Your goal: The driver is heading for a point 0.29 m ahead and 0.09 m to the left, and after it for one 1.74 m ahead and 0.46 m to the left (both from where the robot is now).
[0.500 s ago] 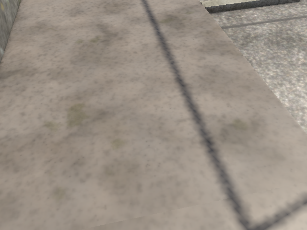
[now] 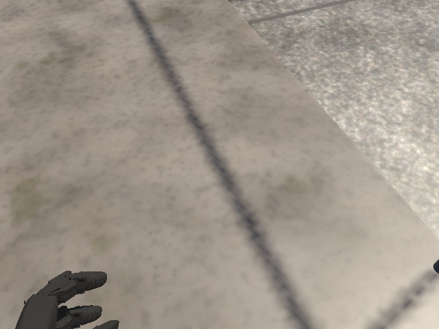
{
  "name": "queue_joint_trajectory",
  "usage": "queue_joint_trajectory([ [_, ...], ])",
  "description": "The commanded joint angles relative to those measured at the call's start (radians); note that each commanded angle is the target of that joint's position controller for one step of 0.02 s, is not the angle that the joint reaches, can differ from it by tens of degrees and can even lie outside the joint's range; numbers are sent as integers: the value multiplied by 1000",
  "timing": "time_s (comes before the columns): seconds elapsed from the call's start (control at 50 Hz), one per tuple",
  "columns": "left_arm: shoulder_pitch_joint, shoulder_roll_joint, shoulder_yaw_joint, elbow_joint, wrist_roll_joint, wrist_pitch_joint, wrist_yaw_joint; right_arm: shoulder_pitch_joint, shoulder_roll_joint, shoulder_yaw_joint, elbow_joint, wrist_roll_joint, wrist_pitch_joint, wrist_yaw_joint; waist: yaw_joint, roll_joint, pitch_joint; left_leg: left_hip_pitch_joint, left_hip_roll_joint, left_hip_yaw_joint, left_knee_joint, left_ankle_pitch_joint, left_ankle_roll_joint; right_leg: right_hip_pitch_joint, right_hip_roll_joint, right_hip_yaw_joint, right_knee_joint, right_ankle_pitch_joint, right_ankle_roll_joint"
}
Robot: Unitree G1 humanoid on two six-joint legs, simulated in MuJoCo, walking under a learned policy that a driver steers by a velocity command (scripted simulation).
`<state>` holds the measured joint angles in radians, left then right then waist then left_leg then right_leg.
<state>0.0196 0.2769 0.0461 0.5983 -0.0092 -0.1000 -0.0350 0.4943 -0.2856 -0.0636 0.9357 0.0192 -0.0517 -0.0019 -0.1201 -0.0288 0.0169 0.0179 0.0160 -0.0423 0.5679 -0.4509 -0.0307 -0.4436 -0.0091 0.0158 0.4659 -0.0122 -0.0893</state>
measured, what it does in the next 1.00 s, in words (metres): walks ahead, turning left: left foot, then right foot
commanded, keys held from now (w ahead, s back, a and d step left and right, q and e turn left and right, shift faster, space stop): w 0.02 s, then w+q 0.12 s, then q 0.64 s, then no key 0.22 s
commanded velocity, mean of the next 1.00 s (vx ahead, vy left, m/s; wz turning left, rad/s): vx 0.18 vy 0.00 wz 0.39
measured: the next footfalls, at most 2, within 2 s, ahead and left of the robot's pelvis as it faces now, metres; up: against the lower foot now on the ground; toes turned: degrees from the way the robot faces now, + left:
left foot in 0.46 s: +0.38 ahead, +0.10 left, -0.03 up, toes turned +8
right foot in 0.92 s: +0.45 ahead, -0.12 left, -0.03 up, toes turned +29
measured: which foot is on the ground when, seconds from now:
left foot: down 0.00-0.00, up 0.02-0.44, down 0.46-0.92, up 0.94-1.00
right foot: down 0.00-0.44, up 0.46-0.90, down 0.92-1.00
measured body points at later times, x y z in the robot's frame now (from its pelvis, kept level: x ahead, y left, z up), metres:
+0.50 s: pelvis +0.25 +0.01 -0.02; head +0.29 +0.03 +0.42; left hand +0.28 +0.31 -0.15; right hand +0.48 -0.22 -0.10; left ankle +0.34 +0.09 -0.75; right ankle +0.11 -0.12 -0.68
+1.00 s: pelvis +0.35 -0.03 -0.01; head +0.37 -0.04 +0.44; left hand +0.35 +0.27 -0.11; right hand +0.61 -0.21 -0.11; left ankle +0.32 +0.09 -0.72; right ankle +0.41 -0.13 -0.75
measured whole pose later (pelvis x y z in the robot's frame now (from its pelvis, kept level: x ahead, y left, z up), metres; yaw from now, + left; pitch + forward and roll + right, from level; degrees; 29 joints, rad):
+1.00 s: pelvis +0.35 -0.03 -0.01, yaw +26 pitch +2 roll +0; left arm 0.20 0.26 0.05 0.73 0.04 -0.03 0.01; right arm 0.19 -0.30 -0.07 0.63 0.00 0.04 -0.03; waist 0.00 0.03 0.00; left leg -0.45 -0.15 -0.21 0.79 -0.43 -0.01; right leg -0.31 0.02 0.06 0.52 -0.16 0.01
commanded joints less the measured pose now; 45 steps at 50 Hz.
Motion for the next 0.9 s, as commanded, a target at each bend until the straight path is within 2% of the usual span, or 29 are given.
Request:
queue_joint_trajectory([
  [0.02,454,230,62,50,11,24,15,16,-58,11,-86,-55,-52,5,200,-306,-373,-577,-36,-84,706,-234,56,818,-335,503,87,438,-160],
  [0.04,444,235,74,71,1,32,4,67,-100,-2,-104,27,-66,10,190,-338,-401,-745,-32,-99,809,-148,46,838,-416,677,-99,-41,-265],
  [0.06,375,164,60,59,-1,27,4,-76,-152,-11,-113,43,-64,4,209,-125,-219,-798,35,-63,797,-54,48,690,-342,569,-148,-197,-219],
  [0.08,282,131,46,51,5,23,4,-151,-154,-15,-126,32,-55,3,183,-46,-106,-771,75,-45,729,56,50,518,-300,442,-181,-157,-181],
  [0.1,234,104,35,46,19,11,-2,-155,-131,-16,-112,17,-38,-1,149,-17,-59,-702,106,-55,689,109,45,401,-266,364,-209,-28,-168],
  [0.12,202,95,37,55,20,4,-4,-141,-108,-15,-110,6,-28,0,121,-24,-39,-659,119,-64,626,149,42,340,-243,299,-232,35,-159],
  [0.14,200,91,38,70,22,-7,-1,-130,-84,-13,-107,4,-20,1,107,-45,-33,-621,129,-70,582,175,43,303,-229,242,-259,90,-148],
  [0.2,190,99,42,107,25,-27,14,-173,-51,-9,-132,-7,-19,-2,89,-28,4,-626,94,-63,424,291,28,266,-210,74,-268,478,-130],
  [0.24,163,109,43,114,26,-24,30,-221,-39,-2,-157,-15,-33,10,93,-22,2,-561,68,-22,229,479,30,228,-159,-42,-267,516,-102],
  [0.28,188,118,43,129,21,-15,47,-299,-30,4,-192,-17,-45,31,131,-15,-15,-491,36,16,86,689,33,222,-142,-94,-250,466,-86],
  [0.32,212,132,46,150,10,-6,57,-334,-43,0,-226,-13,-43,52,139,-19,-21,-463,28,5,10,748,40,255,-160,-97,-220,383,-77],
  [0.36,208,145,54,161,0,9,65,-342,-75,-10,-251,-16,-34,67,128,-16,-13,-480,27,-5,-27,688,57,312,-192,-89,-159,349,-64],
  [0.4,210,162,63,162,-8,31,73,-321,-100,-22,-268,-25,-30,79,116,-6,-10,-486,5,24,-44,556,79,365,-215,-81,-40,417,-53],
  [0.42,211,163,65,157,-9,44,77,-263,-120,-33,-260,-29,-31,82,93,11,-31,-441,-30,59,-59,505,89,381,-200,-94,70,484,-41],
  [0.44,210,152,61,150,-7,53,79,-166,-143,-50,-241,-28,-36,76,48,30,-77,-311,-56,72,-112,557,114,341,-160,-119,256,456,-11],
  [0.46,232,135,52,127,13,49,77,-96,-215,-70,-241,-31,-38,57,27,151,-155,-119,52,-70,-112,1004,183,200,-61,-162,570,183,55],
  [0.48,345,40,23,112,49,41,60,-122,-267,-60,-279,-47,-33,37,122,336,-235,171,294,-456,-29,1501,384,-174,129,-117,939,-713,139],
  [0.5,380,101,19,108,20,33,43,-105,-237,-53,-290,-40,-27,39,87,240,-434,259,373,-606,-75,1386,483,-229,108,91,1039,-696,145],
  [0.52,302,156,30,91,0,43,41,-194,-207,-54,-327,-25,-10,35,72,152,-382,200,327,-533,-98,1167,449,-265,55,119,1027,-618,139],
  [0.54,245,164,34,83,5,60,50,-254,-175,-45,-342,-9,10,29,87,55,-280,61,275,-463,-135,943,392,-280,21,105,963,-538,134],
  [0.56,215,157,37,84,13,79,64,-295,-158,-38,-354,-6,28,19,110,6,-210,-85,243,-443,-184,750,357,-255,-4,105,886,-481,135],
  [0.58,206,157,40,79,17,95,69,-318,-154,-35,-364,-11,38,15,133,17,-149,-224,206,-415,-221,671,335,-190,-12,102,795,-457,135],
  [0.6,206,140,39,76,21,102,70,-327,-165,-39,-369,-22,44,13,145,55,-121,-303,173,-391,-239,661,320,-142,0,82,725,-435,139],
  [0.64,216,103,30,79,29,97,75,-313,-179,-47,-366,-30,50,-1,144,97,-138,-334,133,-349,-232,732,306,-100,17,68,606,-388,157],
  [0.7,193,92,27,79,23,93,80,-305,-190,-55,-365,-17,64,-27,132,104,-198,-302,113,-358,-216,645,272,-76,27,93,493,-284,179],
  [0.76,141,89,28,63,15,93,77,-316,-185,-56,-372,-12,84,-40,115,144,-169,-318,81,-392,-233,393,239,-57,39,105,387,-246,181],
  [0.8,128,90,29,59,11,86,72,-313,-174,-55,-375,-16,92,-42,104,176,-149,-307,78,-414,-235,315,231,-38,40,106,316,-250,176],
  [0.86,134,96,30,57,9,66,58,-293,-147,-45,-372,-22,95,-38,92,209,-152,-260,95,-451,-189,422,229,27,33,92,192,-256,155],
  [0.9,185,91,33,72,13,52,46,-306,-126,-35,-372,-11,96,-37,133,198,-148,-275,65,-442,-136,473,196,163,24,65,-22,-103,120],
])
